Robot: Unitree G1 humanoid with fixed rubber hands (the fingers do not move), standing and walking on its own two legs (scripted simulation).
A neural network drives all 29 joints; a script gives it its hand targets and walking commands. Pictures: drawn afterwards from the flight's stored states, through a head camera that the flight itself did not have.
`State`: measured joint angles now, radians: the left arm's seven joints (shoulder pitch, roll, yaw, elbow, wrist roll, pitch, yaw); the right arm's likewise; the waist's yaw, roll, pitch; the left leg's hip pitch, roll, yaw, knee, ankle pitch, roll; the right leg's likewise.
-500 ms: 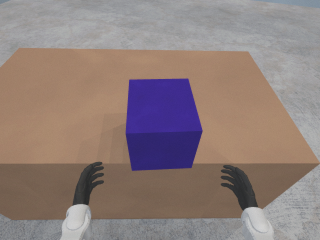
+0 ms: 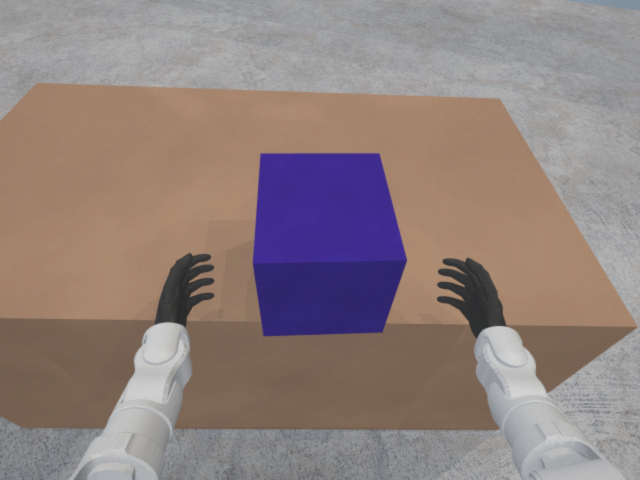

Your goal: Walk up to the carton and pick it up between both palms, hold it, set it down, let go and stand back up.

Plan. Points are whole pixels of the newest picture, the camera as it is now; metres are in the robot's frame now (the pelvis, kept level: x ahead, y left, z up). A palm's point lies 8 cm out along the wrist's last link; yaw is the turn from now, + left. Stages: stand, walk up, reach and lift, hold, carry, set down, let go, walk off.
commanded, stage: reach and lift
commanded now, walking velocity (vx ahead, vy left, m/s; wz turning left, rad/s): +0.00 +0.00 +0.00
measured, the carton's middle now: (322, 243) +0.48 +0.02 -0.03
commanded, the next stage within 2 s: none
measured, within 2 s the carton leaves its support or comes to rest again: neither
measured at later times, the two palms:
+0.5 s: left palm (177, 249) +0.38 +0.21 +0.07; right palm (478, 245) +0.41 -0.19 +0.08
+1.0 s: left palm (178, 202) +0.43 +0.22 +0.11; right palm (476, 192) +0.47 -0.19 +0.12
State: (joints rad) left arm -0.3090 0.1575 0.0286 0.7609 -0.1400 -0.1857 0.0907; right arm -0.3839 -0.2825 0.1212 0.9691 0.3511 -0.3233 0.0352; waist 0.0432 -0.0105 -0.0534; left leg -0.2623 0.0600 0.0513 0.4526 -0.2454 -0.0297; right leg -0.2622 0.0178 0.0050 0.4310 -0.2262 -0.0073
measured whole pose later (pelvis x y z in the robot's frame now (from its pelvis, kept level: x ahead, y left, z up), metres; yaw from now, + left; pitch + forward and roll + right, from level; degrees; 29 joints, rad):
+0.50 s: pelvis -0.01 +0.00 +0.00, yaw +0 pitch +10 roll -1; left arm -0.67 0.20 0.05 0.94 -0.17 -0.06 0.08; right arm -0.75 -0.34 0.15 1.13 0.40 -0.16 0.01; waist 0.07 0.01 -0.13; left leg -0.41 0.07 0.04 0.46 -0.22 -0.03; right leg -0.40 0.03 0.01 0.41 -0.18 -0.01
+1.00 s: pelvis -0.01 -0.01 -0.01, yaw +0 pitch +19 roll -1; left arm -1.02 0.27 -0.04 1.24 -0.29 -0.07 0.09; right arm -1.09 -0.39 0.17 1.33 0.47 -0.08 0.01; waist 0.08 -0.01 -0.23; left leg -0.63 0.08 0.02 0.52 -0.22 -0.04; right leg -0.60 0.04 -0.01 0.45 -0.18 -0.02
